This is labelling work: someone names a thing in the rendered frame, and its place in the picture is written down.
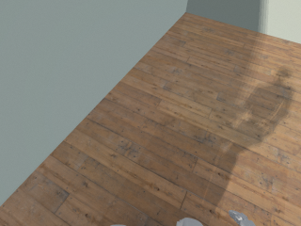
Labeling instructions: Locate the right robot hand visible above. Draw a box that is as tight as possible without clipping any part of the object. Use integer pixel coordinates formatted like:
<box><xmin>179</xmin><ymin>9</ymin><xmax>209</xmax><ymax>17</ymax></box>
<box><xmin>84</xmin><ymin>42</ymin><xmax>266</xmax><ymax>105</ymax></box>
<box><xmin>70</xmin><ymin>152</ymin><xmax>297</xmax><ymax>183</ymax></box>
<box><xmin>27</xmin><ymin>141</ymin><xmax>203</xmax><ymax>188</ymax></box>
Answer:
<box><xmin>229</xmin><ymin>210</ymin><xmax>256</xmax><ymax>226</ymax></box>

